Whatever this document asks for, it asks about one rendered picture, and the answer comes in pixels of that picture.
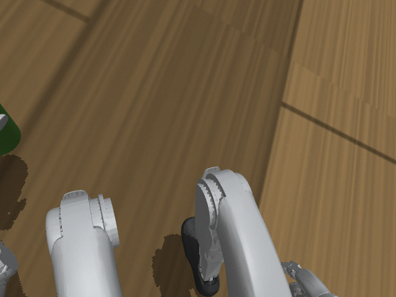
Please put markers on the bottle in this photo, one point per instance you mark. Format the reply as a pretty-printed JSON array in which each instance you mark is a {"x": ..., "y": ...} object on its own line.
[{"x": 9, "y": 135}]

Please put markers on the right robot hand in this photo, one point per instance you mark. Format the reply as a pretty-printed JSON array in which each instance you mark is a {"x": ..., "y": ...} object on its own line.
[{"x": 307, "y": 285}]

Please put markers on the right robot foot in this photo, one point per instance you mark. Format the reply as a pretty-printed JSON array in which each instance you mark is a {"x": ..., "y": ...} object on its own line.
[{"x": 191, "y": 249}]

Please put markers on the left robot arm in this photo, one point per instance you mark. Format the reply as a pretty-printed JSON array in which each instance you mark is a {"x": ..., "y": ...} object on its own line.
[{"x": 8, "y": 267}]

